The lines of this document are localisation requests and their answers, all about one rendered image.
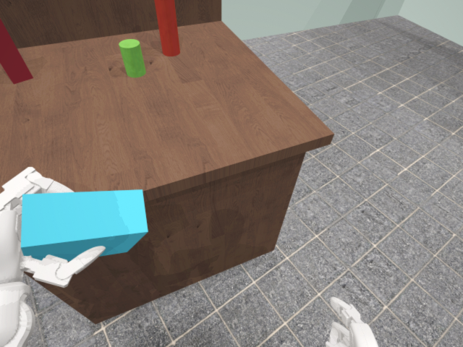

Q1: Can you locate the robot left hand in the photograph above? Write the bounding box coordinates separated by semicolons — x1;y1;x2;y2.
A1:
0;167;106;288

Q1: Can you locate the robot left forearm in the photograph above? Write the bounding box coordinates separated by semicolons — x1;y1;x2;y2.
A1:
0;282;35;347

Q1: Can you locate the table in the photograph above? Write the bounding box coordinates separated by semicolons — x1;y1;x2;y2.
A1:
0;0;334;324

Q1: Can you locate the sponge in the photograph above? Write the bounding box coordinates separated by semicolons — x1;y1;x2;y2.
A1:
21;189;148;262

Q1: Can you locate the robot right hand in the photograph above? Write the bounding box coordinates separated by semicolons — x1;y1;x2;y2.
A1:
326;297;378;347

